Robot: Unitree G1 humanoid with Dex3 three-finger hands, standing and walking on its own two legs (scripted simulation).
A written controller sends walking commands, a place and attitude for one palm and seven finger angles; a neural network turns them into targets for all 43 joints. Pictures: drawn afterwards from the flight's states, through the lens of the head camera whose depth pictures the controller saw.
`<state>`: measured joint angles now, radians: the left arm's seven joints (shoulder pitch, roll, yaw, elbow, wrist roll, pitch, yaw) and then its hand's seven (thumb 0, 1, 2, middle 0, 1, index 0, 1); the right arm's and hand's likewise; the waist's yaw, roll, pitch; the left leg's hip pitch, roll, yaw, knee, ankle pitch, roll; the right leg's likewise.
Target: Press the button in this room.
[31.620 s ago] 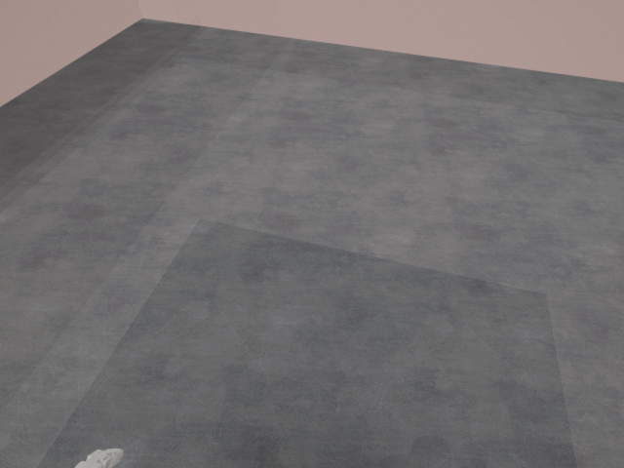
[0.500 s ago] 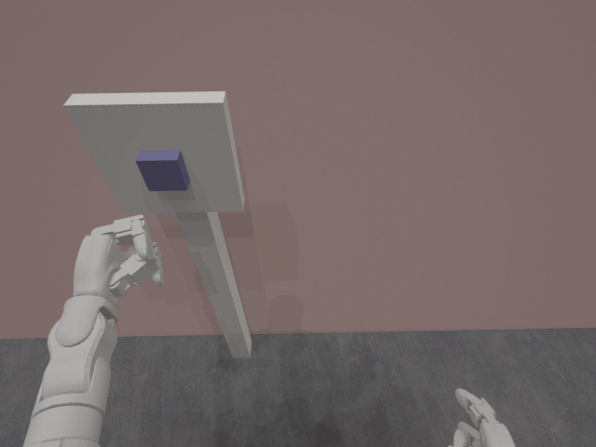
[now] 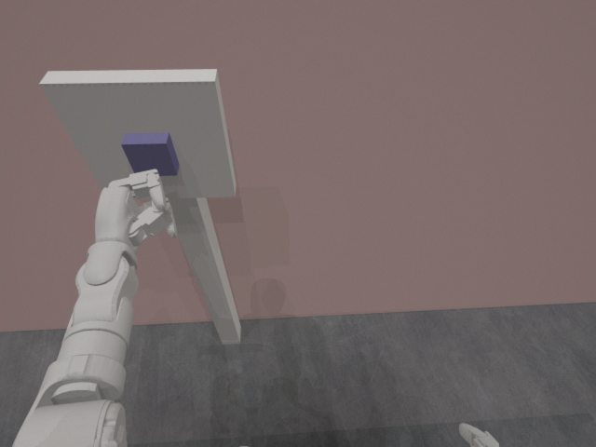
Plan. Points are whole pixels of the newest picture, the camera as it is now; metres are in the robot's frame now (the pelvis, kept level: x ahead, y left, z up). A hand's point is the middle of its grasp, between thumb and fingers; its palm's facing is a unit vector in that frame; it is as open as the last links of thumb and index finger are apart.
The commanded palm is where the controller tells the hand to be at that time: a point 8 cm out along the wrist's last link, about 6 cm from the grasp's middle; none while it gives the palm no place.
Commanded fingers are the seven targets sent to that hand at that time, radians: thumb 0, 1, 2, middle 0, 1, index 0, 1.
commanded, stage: aim a knuckle at the button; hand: left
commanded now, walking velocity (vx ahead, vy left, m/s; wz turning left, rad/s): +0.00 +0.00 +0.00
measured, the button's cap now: (152, 153) +0.49 +0.22 +0.12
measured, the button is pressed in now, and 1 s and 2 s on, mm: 0 0 12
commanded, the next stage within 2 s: press the button with the knuckle in 0.62 s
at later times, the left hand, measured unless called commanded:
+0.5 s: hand (161, 217) +0.40 +0.20 +0.09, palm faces +0.10 -0.99 +0.00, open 3.1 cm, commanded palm +0.37 +0.24 +0.09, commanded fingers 0.00 0.90 0.90 -1.30 -1.50 -1.30 -1.50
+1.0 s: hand (157, 205) +0.42 +0.21 +0.09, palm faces +0.10 -1.00 +0.01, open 3.1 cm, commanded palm +0.39 +0.25 +0.09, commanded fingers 0.00 0.90 0.90 -1.30 -1.50 -1.30 -1.50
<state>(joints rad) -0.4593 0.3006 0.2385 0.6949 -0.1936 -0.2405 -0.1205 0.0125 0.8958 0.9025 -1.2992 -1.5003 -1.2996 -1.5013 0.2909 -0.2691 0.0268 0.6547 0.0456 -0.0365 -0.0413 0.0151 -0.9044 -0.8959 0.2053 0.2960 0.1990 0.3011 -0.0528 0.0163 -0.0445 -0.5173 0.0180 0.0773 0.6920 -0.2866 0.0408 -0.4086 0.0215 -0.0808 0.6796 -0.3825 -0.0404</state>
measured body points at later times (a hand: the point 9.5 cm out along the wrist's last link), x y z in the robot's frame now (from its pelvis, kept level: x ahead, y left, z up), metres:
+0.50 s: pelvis +0.00 +0.00 +0.00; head +0.04 +0.00 +0.45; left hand +0.39 +0.25 +0.09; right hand +0.11 -0.26 -0.11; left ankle +0.04 +0.09 -0.72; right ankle -0.02 -0.09 -0.72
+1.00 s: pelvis +0.01 +0.00 +0.00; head +0.06 +0.01 +0.44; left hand +0.41 +0.26 +0.09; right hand +0.10 -0.26 -0.11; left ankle +0.04 +0.09 -0.72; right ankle -0.02 -0.09 -0.72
